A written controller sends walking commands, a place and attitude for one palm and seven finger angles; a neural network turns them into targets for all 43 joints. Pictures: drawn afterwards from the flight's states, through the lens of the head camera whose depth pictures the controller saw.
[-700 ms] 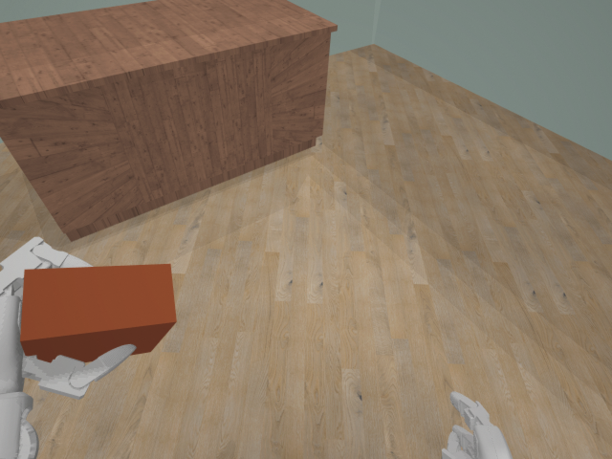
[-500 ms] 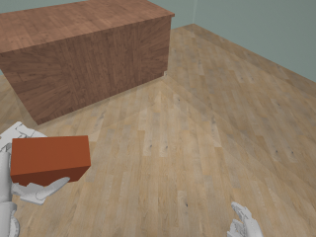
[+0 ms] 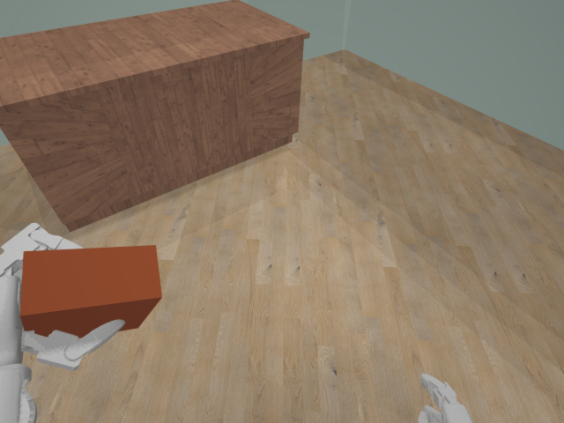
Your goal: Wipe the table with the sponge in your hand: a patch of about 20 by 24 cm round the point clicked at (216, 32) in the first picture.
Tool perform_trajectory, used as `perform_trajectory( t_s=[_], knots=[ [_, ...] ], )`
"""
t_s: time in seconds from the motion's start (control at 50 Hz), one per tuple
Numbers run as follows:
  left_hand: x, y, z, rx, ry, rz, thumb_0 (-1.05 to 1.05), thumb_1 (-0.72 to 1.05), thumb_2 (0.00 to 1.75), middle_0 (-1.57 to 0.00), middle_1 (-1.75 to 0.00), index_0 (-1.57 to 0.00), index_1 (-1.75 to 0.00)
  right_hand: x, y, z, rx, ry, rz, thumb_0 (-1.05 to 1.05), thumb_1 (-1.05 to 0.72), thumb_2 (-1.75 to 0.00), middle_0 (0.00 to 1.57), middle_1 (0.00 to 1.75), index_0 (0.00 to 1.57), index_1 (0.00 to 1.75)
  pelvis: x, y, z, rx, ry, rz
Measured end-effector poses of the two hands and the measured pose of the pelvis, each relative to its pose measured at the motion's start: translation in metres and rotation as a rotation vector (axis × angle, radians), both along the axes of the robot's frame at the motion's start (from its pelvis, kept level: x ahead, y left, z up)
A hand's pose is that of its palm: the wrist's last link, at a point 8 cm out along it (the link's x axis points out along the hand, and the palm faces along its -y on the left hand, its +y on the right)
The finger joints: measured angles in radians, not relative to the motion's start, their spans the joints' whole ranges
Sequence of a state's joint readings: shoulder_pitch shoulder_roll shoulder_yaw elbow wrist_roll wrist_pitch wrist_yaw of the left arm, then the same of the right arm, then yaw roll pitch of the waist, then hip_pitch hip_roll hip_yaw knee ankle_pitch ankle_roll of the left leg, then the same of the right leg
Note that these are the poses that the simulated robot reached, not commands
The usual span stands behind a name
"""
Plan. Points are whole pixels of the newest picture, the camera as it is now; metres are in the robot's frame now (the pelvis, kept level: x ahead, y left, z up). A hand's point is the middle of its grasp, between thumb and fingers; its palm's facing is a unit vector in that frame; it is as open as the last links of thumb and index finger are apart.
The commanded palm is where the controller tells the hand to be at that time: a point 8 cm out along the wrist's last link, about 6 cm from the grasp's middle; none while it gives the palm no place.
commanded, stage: walk to a spot facing it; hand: left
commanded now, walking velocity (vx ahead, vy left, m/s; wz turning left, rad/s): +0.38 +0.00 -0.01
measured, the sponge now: (109, 294) +0.22 +0.21 +0.14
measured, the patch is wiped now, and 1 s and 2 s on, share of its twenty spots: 0.00 0.00 0.00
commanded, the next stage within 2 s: none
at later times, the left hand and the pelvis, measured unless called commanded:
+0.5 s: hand (104, 222) +0.30 +0.24 +0.17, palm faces +0.45 -0.80 -0.40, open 10.1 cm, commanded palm +0.26 +0.27 +0.18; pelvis +0.09 -0.01 -0.01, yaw -1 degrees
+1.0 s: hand (211, 152) +0.47 +0.15 +0.16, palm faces +0.33 -0.78 -0.53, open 10.1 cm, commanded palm +0.41 +0.20 +0.18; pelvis +0.25 -0.08 -0.01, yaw +0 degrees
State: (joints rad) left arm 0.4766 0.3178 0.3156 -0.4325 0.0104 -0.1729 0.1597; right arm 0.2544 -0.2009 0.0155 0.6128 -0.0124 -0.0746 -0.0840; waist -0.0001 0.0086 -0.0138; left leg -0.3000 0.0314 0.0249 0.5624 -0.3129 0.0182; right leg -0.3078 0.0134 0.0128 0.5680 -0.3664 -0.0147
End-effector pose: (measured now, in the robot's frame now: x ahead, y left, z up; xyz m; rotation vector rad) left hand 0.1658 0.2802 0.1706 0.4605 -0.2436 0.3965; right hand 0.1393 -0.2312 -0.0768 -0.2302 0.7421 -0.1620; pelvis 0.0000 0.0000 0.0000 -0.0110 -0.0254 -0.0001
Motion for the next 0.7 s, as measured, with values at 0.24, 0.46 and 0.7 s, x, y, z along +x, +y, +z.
perform_trajectory(
  t_s=[0.24, 0.46, 0.7],
  knots=[
    [0.03, -0.03, -0.006, -0.003, -0.009, 0.0, -0.01, -0.48, 0.98, -0.74, -1.34, -0.74, -1.34, 0.02, -0.022, -0.023, 0.032, 0.084, 0.021, 0.01, -0.9, -0.9, 0.2, 0.3, 0.21, 0.3, 0.033, -0.026, -0.006, 0.018, -0.005, 0.029],
    [0.081, -0.005, 0.01, 0.062, -0.073, -0.015, -0.01, -0.48, 0.98, -0.74, -1.34, -0.74, -1.34, 0.092, -0.024, -0.002, -0.06, 0.037, 0.012, 0.01, -0.9, -0.9, 0.2, 0.3, 0.2, 0.3, 0.084, -0.009, -0.008, 0.028, 0.013, 0.015],
    [0.166, -0.035, 0.018, 0.057, -0.027, -0.064, -0.01, -0.48, 0.98, -0.74, -1.34, -0.74, -1.34, 0.16, 0.007, -0.003, 0.111, -0.007, 0.021, 0.01, -0.9, -0.9, 0.21, 0.3, 0.21, 0.3, 0.153, -0.027, 0.003, 0.007, 0.018, -0.028]
  ],
)
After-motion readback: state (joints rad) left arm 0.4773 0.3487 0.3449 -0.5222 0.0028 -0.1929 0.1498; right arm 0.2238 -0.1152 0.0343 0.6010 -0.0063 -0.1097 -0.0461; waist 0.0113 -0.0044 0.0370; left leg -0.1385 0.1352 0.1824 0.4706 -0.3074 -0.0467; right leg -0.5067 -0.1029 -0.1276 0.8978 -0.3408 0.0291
